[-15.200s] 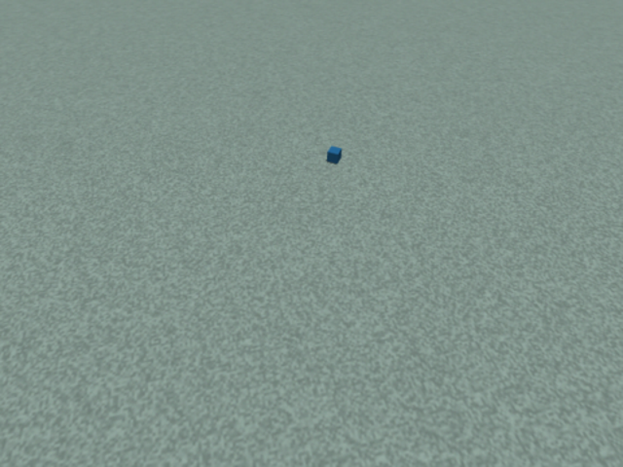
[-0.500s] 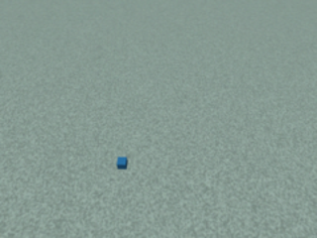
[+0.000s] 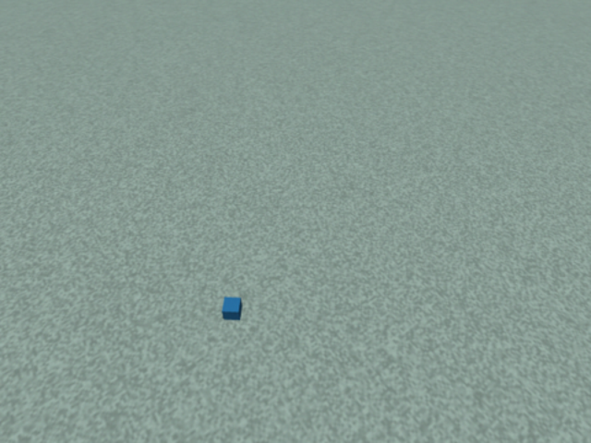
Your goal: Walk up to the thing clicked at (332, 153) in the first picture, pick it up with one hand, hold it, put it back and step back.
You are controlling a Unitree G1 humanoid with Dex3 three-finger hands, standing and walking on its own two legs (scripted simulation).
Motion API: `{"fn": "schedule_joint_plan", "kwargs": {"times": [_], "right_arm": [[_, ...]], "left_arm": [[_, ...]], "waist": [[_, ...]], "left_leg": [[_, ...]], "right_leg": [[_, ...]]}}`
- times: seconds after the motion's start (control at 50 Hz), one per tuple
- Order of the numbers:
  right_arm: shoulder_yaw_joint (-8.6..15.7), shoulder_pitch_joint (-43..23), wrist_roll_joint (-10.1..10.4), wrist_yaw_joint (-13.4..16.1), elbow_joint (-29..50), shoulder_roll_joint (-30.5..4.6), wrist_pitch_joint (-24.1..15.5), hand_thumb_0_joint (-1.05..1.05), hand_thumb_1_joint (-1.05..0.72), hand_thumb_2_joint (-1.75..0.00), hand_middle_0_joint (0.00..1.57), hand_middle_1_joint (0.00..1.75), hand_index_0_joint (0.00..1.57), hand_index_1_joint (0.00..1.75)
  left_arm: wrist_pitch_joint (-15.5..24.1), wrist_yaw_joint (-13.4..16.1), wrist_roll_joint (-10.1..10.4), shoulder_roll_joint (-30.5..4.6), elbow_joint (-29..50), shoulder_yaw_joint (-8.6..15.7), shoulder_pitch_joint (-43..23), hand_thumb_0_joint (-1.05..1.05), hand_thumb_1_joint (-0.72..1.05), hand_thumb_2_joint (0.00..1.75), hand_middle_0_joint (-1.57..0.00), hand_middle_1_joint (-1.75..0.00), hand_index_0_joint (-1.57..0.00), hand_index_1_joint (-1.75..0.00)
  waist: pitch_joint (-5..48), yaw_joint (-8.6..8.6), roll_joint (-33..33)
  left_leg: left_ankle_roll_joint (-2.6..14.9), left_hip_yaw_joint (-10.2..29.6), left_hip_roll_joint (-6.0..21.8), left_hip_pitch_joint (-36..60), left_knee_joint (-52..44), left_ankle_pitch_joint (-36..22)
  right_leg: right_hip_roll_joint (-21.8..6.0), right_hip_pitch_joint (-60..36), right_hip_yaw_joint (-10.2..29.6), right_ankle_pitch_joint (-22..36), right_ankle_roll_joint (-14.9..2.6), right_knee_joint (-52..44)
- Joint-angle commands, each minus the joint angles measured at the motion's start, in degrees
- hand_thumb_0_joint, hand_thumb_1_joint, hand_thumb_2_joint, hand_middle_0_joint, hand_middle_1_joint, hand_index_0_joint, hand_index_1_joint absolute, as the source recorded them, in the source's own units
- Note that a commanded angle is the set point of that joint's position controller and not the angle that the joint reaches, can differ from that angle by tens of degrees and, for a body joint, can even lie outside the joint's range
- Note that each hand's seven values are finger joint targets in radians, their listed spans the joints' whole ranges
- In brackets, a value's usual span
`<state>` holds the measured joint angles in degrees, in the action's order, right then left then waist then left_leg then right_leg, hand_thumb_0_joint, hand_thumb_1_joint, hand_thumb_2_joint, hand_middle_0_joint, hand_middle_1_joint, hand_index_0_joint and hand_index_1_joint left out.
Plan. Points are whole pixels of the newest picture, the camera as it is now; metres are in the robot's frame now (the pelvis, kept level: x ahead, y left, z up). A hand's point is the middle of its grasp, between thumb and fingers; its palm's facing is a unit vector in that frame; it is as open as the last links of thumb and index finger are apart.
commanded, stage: walk up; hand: left
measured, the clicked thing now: (232, 308) +0.74 +0.25 -0.74
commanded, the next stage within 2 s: stand in 0.04 s
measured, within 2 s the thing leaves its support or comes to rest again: neither
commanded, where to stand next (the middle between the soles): +0.35 +0.02 m, yaw -1 degrees
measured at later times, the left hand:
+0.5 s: hand out of the picture +0.06 +0.25 -0.15, palm faces -0.04 -0.94 -0.34, open 7.4 cm
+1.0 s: hand out of the picture +0.05 +0.25 -0.15, palm faces -0.06 -0.94 -0.34, open 7.4 cm
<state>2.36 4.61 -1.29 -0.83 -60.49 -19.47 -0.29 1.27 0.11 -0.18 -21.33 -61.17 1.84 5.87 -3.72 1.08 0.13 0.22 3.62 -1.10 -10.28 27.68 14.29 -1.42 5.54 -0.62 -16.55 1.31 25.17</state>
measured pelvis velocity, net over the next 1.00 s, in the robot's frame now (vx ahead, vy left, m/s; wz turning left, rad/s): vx -0.02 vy -0.01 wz -0.03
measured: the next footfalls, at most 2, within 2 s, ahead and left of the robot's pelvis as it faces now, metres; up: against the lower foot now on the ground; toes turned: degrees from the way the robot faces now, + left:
right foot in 1.70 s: +0.29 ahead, -0.11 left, +0.00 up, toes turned -4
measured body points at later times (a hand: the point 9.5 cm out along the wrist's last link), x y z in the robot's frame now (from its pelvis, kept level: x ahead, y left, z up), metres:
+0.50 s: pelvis -0.02 +0.00 +0.01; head -0.02 +0.00 +0.46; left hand +0.07 +0.30 -0.12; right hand +0.06 -0.31 -0.12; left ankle +0.01 +0.12 -0.74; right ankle -0.03 -0.14 -0.74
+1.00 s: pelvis -0.02 -0.01 +0.01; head -0.01 -0.01 +0.46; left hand +0.05 +0.29 -0.12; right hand +0.03 -0.31 -0.13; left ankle +0.01 +0.12 -0.74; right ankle -0.03 -0.14 -0.74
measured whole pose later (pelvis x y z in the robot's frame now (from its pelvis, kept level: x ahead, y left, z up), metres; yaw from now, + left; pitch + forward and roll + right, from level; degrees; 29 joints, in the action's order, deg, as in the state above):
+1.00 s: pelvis -0.02 -0.01 +0.01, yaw -2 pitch -3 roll +0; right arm 0.3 7.3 -0.8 -0.9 -65.8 -20.3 -0.3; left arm 0.6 -0.7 -0.2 -20.6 -64.6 -0.6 7.8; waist -3.3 -0.3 -0.2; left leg -0.8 2.3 0.0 -8.5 18.8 7.9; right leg -0.6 5.8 0.8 -11.2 0.8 19.4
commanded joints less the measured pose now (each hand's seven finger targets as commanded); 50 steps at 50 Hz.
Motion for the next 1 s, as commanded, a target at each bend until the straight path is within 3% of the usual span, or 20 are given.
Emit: {"fn": "schedule_joint_plan", "kwargs": {"times": [0.0, 0.02, 0.04, 0.08, 0.2, 0.28, 0.32, 0.4, 0.52, 0.6, 0.66, 0.82, 0.98], "right_arm": [[2.1, -3.5, 0.4, 0.8, 3.6, -11.6, -1.4, 0.00, -0.90, -0.90, 0.20, 0.30, 0.20, 0.30], [1.4, -3.7, 1.1, 1.0, 3.1, -11.8, -1.5, 0.00, -0.90, -0.90, 0.20, 0.30, 0.20, 0.30], [1.6, -3.7, 1.0, 1.1, 2.9, -12.3, -1.7, 0.00, -0.90, -0.90, 0.20, 0.30, 0.20, 0.30], [1.5, -3.4, 1.0, 1.3, 2.2, -12.8, -1.7, 0.00, -0.90, -0.90, 0.20, 0.30, 0.20, 0.30], [0.8, -4.4, 1.1, 1.2, 1.0, -12.6, -1.1, 0.00, -0.90, -0.90, 0.20, 0.30, 0.20, 0.30], [0.5, -4.2, 1.1, 1.1, 0.3, -12.4, -1.4, 0.00, -0.90, -0.90, 0.20, 0.30, 0.20, 0.30], [0.5, -4.3, 1.1, 1.1, 0.1, -12.5, -1.6, 0.00, -0.90, -0.90, 0.20, 0.30, 0.20, 0.30], [0.4, -4.2, 1.0, 1.0, -0.5, -12.5, -1.6, 0.00, -0.90, -0.90, 0.20, 0.30, 0.20, 0.30], [0.4, -2.1, 0.8, 0.7, -1.6, -13.1, -1.3, 0.00, -0.90, -0.90, 0.20, 0.30, 0.20, 0.30], [0.3, -1.7, 0.8, 0.6, -1.7, -13.0, -1.5, 0.00, -0.90, -0.90, 0.20, 0.30, 0.20, 0.30], [0.2, -1.4, 0.8, 0.7, -1.7, -12.9, -1.8, 0.00, -0.90, -0.90, 0.20, 0.30, 0.20, 0.30], [0.0, -0.4, 0.8, 0.7, -2.1, -13.2, -1.4, 0.00, -0.90, -0.90, 0.20, 0.30, 0.20, 0.30], [-0.2, 0.0, 0.8, 0.9, -1.9, -13.2, -1.6, 0.00, -0.90, -0.90, 0.20, 0.30, 0.20, 0.30]], "left_arm": [[1.5, 0.7, -0.3, -12.5, 2.7, 2.9, -2.4, 0.00, 0.90, 0.90, -0.20, -0.30, -0.20, -0.30], [1.2, 0.6, -0.1, -10.7, 1.8, 1.3, -3.3, 0.00, 0.90, 0.90, -0.20, -0.30, -0.20, -0.30], [1.1, 0.6, -0.1, -10.3, 2.0, 1.3, -3.1, 0.00, 0.90, 0.90, -0.20, -0.30, -0.20, -0.30], [1.1, 0.8, 0.0, -10.9, 1.7, 1.2, -3.1, 0.00, 0.90, 0.90, -0.20, -0.30, -0.20, -0.30], [1.0, 0.6, -0.2, -10.9, 0.0, 0.7, -2.9, 0.00, 0.90, 0.90, -0.20, -0.30, -0.20, -0.30], [1.1, 0.6, -0.3, -11.4, -0.6, 0.7, -3.1, 0.00, 0.90, 0.90, -0.20, -0.30, -0.20, -0.30], [1.0, 0.5, -0.2, -11.3, -0.8, 0.5, -2.8, 0.00, 0.90, 0.90, -0.20, -0.30, -0.20, -0.30], [1.0, 0.4, -0.4, -11.1, -1.0, 0.3, -2.5, 0.00, 0.90, 0.90, -0.20, -0.30, -0.20, -0.30], [0.8, 0.2, -0.4, -11.3, -0.9, 0.3, -2.3, 0.00, 0.90, 0.90, -0.20, -0.30, -0.20, -0.30], [0.9, 0.1, -0.2, -11.6, -0.8, 0.4, -1.9, 0.00, 0.90, 0.90, -0.20, -0.30, -0.20, -0.30], [1.1, 0.1, -0.2, -11.5, -0.5, 0.2, -1.4, 0.00, 0.90, 0.90, -0.20, -0.30, -0.20, -0.30], [0.6, 0.1, -0.2, -11.4, -0.6, 0.1, -0.6, 0.00, 0.90, 0.90, -0.20, -0.30, -0.20, -0.30], [0.7, 0.1, -0.3, -11.9, -0.1, 0.1, -0.5, 0.00, 0.90, 0.90, -0.20, -0.30, -0.20, -0.30]], "waist": [[4.5, -0.11, -0.5], [4.2, -1.18, -0.2], [5.8, -1.13, -0.7], [7.0, -0.99, -0.6], [5.5, -1.06, -0.7], [5.4, -1.11, -0.6], [6.3, -0.95, -0.8], [5.0, -0.88, 0.2], [2.2, -1.38, -0.1], [2.9, -1.12, -0.2], [4.7, -1.00, 0.2], [1.7, -1.23, -0.9], [3.8, -1.43, -0.1]], "left_leg": [[2.40, 4.3, 5.9, -0.9, -4.3, -13.5], [1.84, 5.0, 6.9, 2.9, -6.6, -18.7], [1.66, 4.8, 7.5, 5.6, -6.2, -23.1], [1.61, 4.4, 7.7, 6.2, -6.3, -25.8], [1.07, 3.9, 7.3, 4.4, -10.1, -15.8], [0.87, 3.8, 7.4, 4.7, -11.0, -14.5], [0.89, 3.7, 7.7, 6.0, -11.0, -16.4], [0.70, 3.9, 7.7, 5.3, -11.7, -13.7], [0.64, 4.3, 7.0, 2.2, -13.2, -3.4], [0.70, 4.6, 7.3, 1.9, -13.3, -5.1], [0.69, 4.2, 7.6, 3.7, -12.1, -10.9], [0.59, 4.7, 7.3, 1.3, -13.3, -3.3], [0.77, 4.1, 7.5, 3.1, -12.0, -7.7]], "right_leg": [[-5.5, -2.3, 4.4, 12.2, -3.73, -4.7], [-6.3, 0.3, 6.1, 16.9, -3.12, -6.1], [-5.9, -0.3, 5.1, 20.3, -2.67, -5.9], [-5.8, -2.4, 4.6, 22.8, -2.11, -6.1], [-5.7, -2.9, 5.3, 14.3, -1.67, -9.5], [-6.0, -2.5, 5.4, 13.0, -1.76, -10.0], [-6.2, -2.3, 5.4, 14.1, -2.01, -9.8], [-5.9, -1.1, 5.5, 11.0, -1.97, -10.4], [-5.7, 1.9, 6.4, 1.7, -1.97, -12.3], [-5.9, 1.0, 6.5, 3.5, -2.24, -11.5], [-6.1, 0.3, 6.5, 8.4, -2.30, -10.7], [-5.5, 2.7, 6.5, 1.6, -2.53, -11.2], [-5.6, 2.4, 6.9, 6.9, -2.62, -10.0]]}}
